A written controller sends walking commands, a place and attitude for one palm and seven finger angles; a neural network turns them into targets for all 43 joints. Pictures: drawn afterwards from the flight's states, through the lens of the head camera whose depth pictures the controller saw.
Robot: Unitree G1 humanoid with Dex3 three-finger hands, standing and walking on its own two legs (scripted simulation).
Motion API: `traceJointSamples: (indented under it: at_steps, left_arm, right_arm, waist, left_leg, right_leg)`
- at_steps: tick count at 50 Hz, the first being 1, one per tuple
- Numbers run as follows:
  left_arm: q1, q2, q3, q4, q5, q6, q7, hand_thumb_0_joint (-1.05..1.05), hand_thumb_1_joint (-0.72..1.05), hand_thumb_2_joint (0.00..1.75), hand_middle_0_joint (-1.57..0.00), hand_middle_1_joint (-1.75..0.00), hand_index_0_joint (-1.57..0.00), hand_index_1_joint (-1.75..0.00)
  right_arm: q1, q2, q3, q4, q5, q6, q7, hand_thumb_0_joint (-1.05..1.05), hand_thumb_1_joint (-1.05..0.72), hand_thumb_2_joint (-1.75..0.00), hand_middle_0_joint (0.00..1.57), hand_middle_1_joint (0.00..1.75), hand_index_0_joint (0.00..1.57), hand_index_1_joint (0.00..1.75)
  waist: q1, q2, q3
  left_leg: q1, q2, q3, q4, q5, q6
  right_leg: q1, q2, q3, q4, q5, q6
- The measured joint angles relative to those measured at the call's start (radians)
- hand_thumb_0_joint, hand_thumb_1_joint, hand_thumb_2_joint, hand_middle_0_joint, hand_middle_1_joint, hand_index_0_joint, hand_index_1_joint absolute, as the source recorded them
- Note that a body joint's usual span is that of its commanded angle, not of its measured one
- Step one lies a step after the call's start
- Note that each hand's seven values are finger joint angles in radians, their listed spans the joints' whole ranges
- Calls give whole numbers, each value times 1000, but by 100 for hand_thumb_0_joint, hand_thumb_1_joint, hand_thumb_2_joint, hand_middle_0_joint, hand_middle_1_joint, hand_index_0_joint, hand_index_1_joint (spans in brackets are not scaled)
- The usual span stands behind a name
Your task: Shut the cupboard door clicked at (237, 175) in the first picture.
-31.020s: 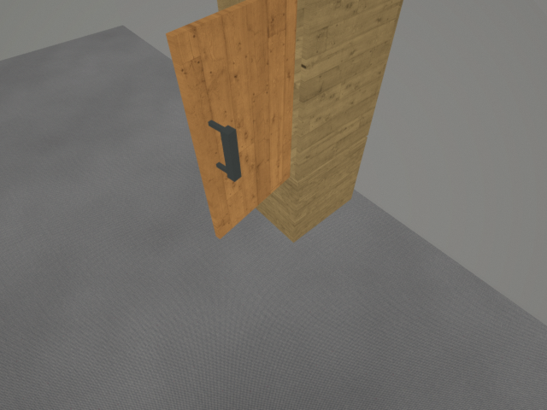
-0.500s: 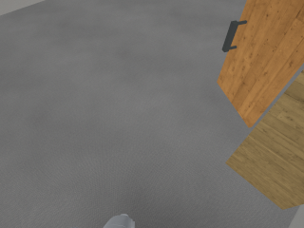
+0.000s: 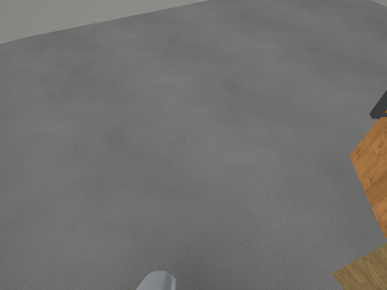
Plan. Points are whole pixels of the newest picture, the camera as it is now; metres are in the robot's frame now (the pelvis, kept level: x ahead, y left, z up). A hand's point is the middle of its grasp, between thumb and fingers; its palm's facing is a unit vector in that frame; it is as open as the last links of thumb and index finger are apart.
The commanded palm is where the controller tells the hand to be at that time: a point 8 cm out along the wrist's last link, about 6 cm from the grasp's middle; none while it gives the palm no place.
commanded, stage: walk to a spot facing it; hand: left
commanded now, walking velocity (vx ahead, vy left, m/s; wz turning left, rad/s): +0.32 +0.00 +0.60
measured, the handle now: out of the picture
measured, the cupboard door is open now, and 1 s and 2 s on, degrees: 63 63 63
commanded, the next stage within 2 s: turn to face it in 1.12 s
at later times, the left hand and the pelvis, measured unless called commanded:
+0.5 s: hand out of the picture +0.14 +0.26 -0.18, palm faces +0.30 -0.93 -0.21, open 7.4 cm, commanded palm none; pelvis +0.15 +0.06 -0.01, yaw +14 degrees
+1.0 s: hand (111, 212) +0.34 +0.27 -0.16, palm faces +0.47 -0.85 -0.22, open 7.1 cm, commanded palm none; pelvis +0.37 +0.07 +0.00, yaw +26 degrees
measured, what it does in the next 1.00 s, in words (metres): walks ahead, turning left: left foot, then right foot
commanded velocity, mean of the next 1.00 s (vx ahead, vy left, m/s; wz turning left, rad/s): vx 0.35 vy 0.00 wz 0.42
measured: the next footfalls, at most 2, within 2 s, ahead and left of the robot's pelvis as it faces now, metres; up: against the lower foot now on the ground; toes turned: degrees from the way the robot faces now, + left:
left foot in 0.32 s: +0.20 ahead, +0.16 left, +0.00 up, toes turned +19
right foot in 0.76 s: +0.42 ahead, -0.03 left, +0.00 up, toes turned +11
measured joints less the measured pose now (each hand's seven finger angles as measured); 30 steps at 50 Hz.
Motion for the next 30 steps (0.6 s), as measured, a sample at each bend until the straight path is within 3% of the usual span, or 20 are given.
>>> traceJointSamples:
  at_steps: [4,9,13,15,16,17,18,20,25,30]
  left_arm:
    - [29,-32,-10,39,-1,-18,1,0,91,90,-20,-29,-20,-29]
    - [61,-62,-21,70,0,-31,1,0,90,90,-20,-30,-20,-29]
    - [97,-63,-22,99,0,-24,-2,0,90,90,-20,-30,-20,-29]
    - [127,-60,-22,115,-6,-15,-7,0,90,90,-20,-30,-20,-29]
    - [142,-64,-21,119,-10,-4,-13,0,90,90,-20,-30,-20,-29]
    - [130,-55,-20,124,-12,13,-17,0,90,90,-20,-30,-20,-29]
    - [109,-43,-16,124,-12,28,-16,1,90,90,-20,-30,-20,-29]
    - [58,-23,-4,116,-8,42,-11,1,90,90,-20,-30,-20,-29]
    - [-67,0,15,48,3,32,-21,1,91,90,-20,-29,-20,-29]
    - [-151,6,16,-1,0,28,-32,0,91,90,-19,-29,-19,-29]
  right_arm:
    - [-26,11,1,-8,3,-9,10,0,-91,-90,20,30,20,29]
    - [-87,24,16,-5,3,-12,19,0,-91,-90,20,30,20,29]
    - [-146,36,29,-24,2,-29,21,1,-91,-90,20,30,20,29]
    - [-158,35,37,-47,-1,-51,17,0,-91,-90,20,30,20,29]
    - [-158,26,39,-63,-4,-67,14,0,-91,-90,20,30,20,29]
    - [-162,28,37,-69,-2,-82,5,0,-91,-90,20,30,20,29]
    - [-159,33,39,-69,1,-91,-3,0,-91,-90,20,30,20,29]
    - [-134,38,45,-60,4,-97,-17,0,-91,-90,20,30,20,29]
    - [-33,52,51,1,5,-97,-40,0,-91,-90,20,30,20,30]
    - [76,54,39,66,7,-96,-44,0,-92,-90,20,30,20,30]
  waist:
    - [-6,-15,16]
    - [27,-24,58]
    - [54,-43,86]
    - [53,-49,82]
    - [46,-26,70]
    - [38,-28,78]
    - [39,-38,87]
    - [44,-49,86]
    - [26,-41,53]
    - [-6,-30,13]
  left_leg:
    - [-29,35,46,-111,58,-3]
    - [-3,47,96,-339,65,17]
    - [67,20,142,-499,23,58]
    - [142,-5,166,-588,39,87]
    - [155,4,153,-608,121,116]
    - [141,1,150,-557,140,124]
    - [143,-6,150,-520,110,122]
    - [172,-18,147,-519,56,110]
    - [278,-47,112,-661,76,101]
    - [384,-59,81,-787,87,92]
  right_leg:
    - [91,-12,-67,-115,21,8]
    - [171,-22,-144,-144,-17,33]
    - [214,-55,-184,-80,-95,70]
    - [192,-95,-186,57,-160,85]
    - [134,-99,-159,213,-180,82]
    - [64,-102,-89,387,-193,75]
    - [-9,-93,-14,534,-197,68]
    - [-138,-77,74,693,-157,60]
    - [-333,-76,141,619,-1,62]
    - [-372,-63,151,396,115,68]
